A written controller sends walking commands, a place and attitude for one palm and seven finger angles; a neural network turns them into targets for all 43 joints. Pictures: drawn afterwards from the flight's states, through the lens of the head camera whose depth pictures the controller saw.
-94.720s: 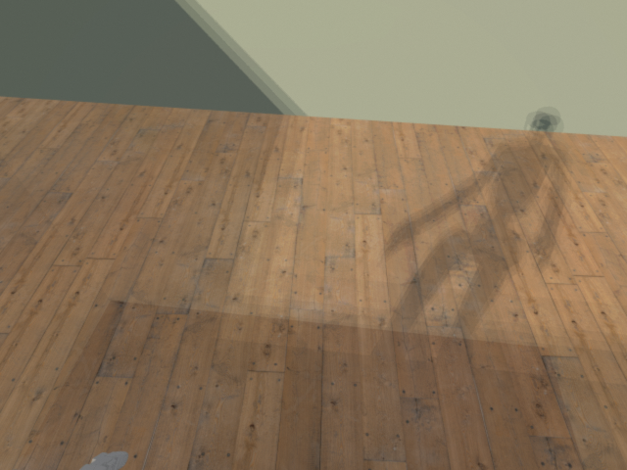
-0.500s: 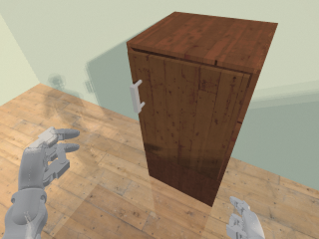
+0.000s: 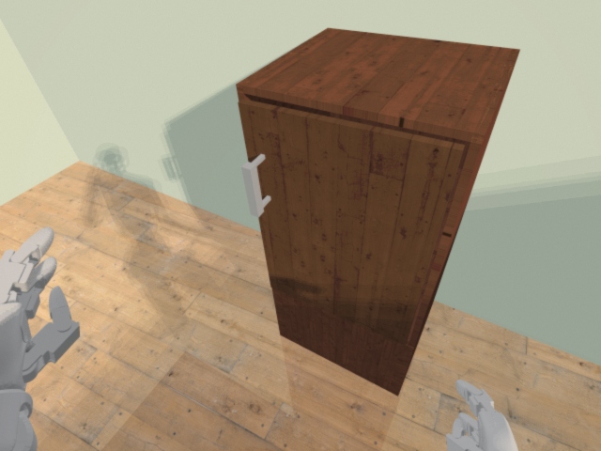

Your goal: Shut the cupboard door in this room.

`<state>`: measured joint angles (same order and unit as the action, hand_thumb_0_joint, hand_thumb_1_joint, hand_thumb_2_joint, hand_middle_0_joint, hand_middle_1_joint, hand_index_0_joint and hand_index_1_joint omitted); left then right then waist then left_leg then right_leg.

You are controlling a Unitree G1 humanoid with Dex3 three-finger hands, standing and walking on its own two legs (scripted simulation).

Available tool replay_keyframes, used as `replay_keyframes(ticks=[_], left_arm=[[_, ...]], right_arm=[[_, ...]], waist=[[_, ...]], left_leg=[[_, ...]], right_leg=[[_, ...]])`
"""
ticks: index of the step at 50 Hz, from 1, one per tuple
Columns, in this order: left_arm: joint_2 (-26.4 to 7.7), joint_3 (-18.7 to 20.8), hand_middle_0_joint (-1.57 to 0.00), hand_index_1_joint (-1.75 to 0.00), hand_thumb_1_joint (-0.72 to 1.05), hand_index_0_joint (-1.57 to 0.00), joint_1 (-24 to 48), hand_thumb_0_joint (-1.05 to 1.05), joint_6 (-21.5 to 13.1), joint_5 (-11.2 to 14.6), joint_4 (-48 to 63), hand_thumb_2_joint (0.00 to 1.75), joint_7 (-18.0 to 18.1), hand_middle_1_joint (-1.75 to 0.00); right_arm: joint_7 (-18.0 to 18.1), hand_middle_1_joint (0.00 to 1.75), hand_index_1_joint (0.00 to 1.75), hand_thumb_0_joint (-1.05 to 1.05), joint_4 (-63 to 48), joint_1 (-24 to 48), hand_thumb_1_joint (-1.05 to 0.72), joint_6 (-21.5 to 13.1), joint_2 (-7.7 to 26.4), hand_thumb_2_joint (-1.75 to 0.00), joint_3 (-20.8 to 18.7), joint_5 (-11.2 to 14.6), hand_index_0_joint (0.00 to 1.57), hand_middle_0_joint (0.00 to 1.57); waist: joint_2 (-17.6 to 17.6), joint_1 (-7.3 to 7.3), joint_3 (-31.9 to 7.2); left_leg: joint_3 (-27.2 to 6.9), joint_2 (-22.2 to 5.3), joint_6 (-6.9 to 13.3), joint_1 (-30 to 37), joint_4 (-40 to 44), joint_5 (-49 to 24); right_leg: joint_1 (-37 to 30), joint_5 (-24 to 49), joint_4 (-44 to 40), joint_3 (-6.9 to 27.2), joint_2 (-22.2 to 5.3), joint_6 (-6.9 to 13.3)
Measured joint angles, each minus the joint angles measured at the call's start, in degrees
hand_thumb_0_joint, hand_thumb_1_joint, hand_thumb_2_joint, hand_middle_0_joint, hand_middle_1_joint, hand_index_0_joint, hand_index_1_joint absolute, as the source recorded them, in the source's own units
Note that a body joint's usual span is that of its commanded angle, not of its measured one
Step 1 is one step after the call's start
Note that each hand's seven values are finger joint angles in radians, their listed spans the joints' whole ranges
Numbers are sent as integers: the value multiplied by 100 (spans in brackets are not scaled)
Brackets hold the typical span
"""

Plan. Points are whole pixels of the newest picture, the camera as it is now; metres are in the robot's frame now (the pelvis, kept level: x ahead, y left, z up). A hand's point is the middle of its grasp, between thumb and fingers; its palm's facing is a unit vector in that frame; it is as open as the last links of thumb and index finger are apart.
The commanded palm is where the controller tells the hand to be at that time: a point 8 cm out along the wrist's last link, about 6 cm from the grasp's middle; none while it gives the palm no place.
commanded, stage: draw the hand back to the body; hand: left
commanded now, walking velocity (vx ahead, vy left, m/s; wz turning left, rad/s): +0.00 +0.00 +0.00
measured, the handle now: (258, 185) +0.63 +0.17 +0.00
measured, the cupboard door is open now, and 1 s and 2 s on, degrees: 1 1 1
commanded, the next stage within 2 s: step back with the hand held close in 0.06 s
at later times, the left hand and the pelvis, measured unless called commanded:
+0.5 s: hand (53, 327) +0.19 +0.28 +0.15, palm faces +0.38 -0.78 -0.50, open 7.4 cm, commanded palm +0.13 +0.32 +0.17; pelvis -0.01 +0.02 +0.00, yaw +0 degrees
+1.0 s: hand out of the picture +0.11 +0.30 +0.16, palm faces +0.47 -0.76 -0.44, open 7.4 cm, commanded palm +0.05 +0.33 +0.17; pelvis -0.09 +0.03 -0.01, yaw +1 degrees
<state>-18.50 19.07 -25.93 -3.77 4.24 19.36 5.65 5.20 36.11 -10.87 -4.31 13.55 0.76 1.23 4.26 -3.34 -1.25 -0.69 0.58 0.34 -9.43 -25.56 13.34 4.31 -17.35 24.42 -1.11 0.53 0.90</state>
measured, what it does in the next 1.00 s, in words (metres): shifts its weight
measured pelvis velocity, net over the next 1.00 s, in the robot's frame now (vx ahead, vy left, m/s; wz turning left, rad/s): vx -0.09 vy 0.03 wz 0.02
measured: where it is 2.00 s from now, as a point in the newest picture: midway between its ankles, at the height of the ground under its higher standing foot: outside the picture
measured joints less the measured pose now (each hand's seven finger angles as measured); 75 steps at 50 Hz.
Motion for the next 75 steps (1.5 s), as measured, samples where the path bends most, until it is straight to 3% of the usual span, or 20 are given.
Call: replay_keyframes(ticks=[10, 17, 28, 37, 50, 62, 66, 72, 74, 75], left_arm=[[-86, 116, -21, -30, 89, -21, -7, 1, -24, 47, 25, 90, -60, -31], [-220, 226, -21, -30, 89, -21, -274, 1, -320, -34, 128, 90, -12, -30], [-615, 423, -21, -30, 89, -21, -536, 1, -283, 20, 633, 90, 121, -30], [-651, 543, -21, -30, 89, -21, -652, 1, -533, -36, 725, 90, 185, -30], [-384, 554, -21, -30, 88, -21, -494, 1, -880, -210, 823, 90, 364, -30], [-684, 745, -21, -30, 88, -21, -411, 1, -1096, -238, 885, 90, 358, -30], [-730, 836, -21, -30, 88, -21, -438, 1, -1145, -289, 928, 90, 294, -30], [-512, 557, -21, -30, 88, -21, -483, 1, -1028, -259, 1116, 90, 419, -30], [-502, 517, -21, -30, 88, -21, -475, 1, -997, -256, 1186, 90, 445, -30], [-527, 528, -21, -30, 88, -21, -424, 1, -994, -254, 1218, 90, 450, -30]], right_arm=[[-30, 30, 30, 1, -66, 36, -91, 15, -74, -90, 35, -4, 20, 20], [-54, 30, 30, 1, -109, 90, -91, 382, 42, -89, -75, -6, 21, 21], [35, 30, 30, 1, -433, 97, -91, 755, 39, -89, -151, 41, 20, 20], [8, 30, 30, 1, -520, 4, -91, 608, -68, -89, -48, 40, 21, 21], [8, 30, 30, 1, -175, -267, -91, 182, -62, -89, -72, -85, 21, 21], [-25, 30, 30, 1, -161, -154, -91, 20, -150, -89, -66, -106, 21, 21], [-66, 30, 30, 1, -184, -131, -91, 9, -171, -89, -89, -130, 21, 21], [-171, 30, 30, 1, 34, -120, -91, 200, -131, -89, -186, -152, 21, 21], [-143, 30, 30, 1, 48, -154, -91, 252, -113, -89, -176, -141, 21, 21], [-107, 30, 30, 1, 28, -145, -91, 247, -105, -89, -180, -134, 21, 21]], waist=[[12, 25, 32], [86, 210, -54], [-129, 325, 103], [-208, 392, 31], [-247, 315, 72], [-324, 497, 160], [-371, 502, 195], [-552, 373, 101], [-582, 386, 30], [-567, 421, 56]], left_leg=[[33, -56, -29, 40, 42, -4], [-80, -81, 5, -587, -403, 132], [146, 109, 191, -797, -283, -117], [126, 85, 246, -1173, -414, -331], [-21, -41, 193, -1639, -889, -216], [2, -127, 215, -1843, -897, -590], [80, -161, 216, -2038, -1226, -89], [117, -13, -51, -2120, -1891, 867], [77, -51, -7, -1783, -1389, 674], [59, -63, 48, -1773, -1156, 62]], right_leg=[[-38, 43, -78, 37, 53, 26], [396, 54, 30, -78, 90, -23], [830, 141, 301, 122, -129, -210], [1189, 358, 420, 95, -104, -242], [1479, 489, 631, -109, 4, -165], [1729, 501, 817, 76, 201, -162], [1872, 508, 1042, 120, 218, -127], [1963, 619, 956, 177, 22, -152], [2014, 676, 899, 158, -15, -214], [2052, 686, 904, 114, -24, -238]])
